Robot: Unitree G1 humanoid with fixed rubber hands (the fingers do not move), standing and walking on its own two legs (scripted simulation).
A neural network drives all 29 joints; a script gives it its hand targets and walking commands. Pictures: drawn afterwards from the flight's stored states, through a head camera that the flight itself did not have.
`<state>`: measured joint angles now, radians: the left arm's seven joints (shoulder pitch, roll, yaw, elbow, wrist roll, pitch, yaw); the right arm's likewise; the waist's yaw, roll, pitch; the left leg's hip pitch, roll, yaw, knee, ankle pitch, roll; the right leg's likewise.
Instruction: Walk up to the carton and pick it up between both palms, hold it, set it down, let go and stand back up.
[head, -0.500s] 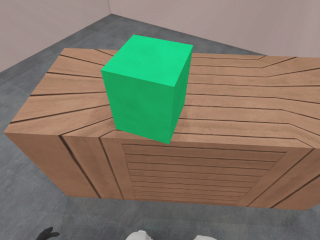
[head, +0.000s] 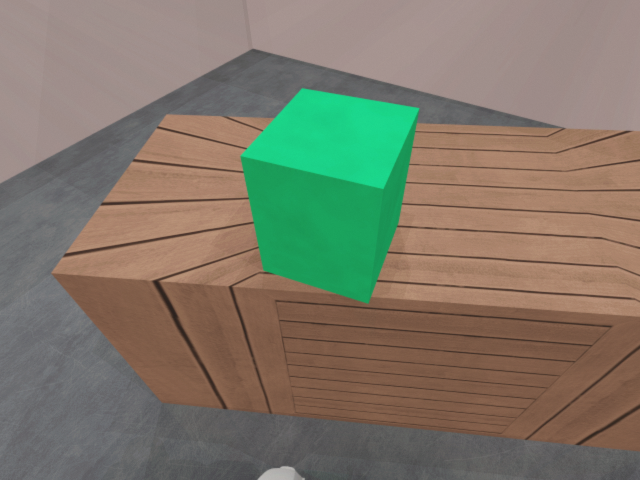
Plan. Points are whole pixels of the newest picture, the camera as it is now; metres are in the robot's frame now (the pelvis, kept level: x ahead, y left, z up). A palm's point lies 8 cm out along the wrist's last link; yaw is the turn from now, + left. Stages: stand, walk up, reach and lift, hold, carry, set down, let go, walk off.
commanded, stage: walk up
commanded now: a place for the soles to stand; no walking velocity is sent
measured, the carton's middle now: (335, 195) +0.55 +0.00 +0.05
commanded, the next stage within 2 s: none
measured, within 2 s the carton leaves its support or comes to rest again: neither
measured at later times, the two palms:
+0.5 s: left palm out of the picture +0.15 +0.42 -0.10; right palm (538, 464) +0.17 -0.24 -0.06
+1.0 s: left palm (25, 445) +0.20 +0.41 -0.07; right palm (505, 415) +0.24 -0.23 -0.10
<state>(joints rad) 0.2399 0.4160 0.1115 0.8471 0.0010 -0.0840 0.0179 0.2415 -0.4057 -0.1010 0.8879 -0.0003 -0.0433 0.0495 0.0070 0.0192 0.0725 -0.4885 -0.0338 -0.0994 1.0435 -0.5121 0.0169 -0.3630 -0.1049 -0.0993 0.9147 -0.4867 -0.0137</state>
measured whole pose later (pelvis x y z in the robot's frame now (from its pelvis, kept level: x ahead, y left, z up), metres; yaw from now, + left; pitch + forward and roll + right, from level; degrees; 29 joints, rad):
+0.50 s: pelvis +0.09 +0.09 +0.01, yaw +3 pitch -3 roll -3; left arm 0.22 0.42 0.11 0.85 0.00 -0.05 0.01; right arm 0.25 -0.41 -0.10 0.89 0.00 -0.06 0.00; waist 0.01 -0.02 0.16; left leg -0.30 -0.07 -0.07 0.88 -0.52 0.07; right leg -0.53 -0.01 -0.07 1.07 -0.41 -0.01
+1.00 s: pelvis +0.15 +0.07 +0.01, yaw +4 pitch -4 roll +0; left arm 0.21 0.42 0.11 0.85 0.00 -0.03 0.02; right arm 0.23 -0.40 -0.06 0.87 0.00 -0.05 -0.01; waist 0.01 0.04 0.14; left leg -0.38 -0.03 -0.07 0.89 -0.44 -0.01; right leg -0.47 -0.04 -0.07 0.89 -0.40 -0.04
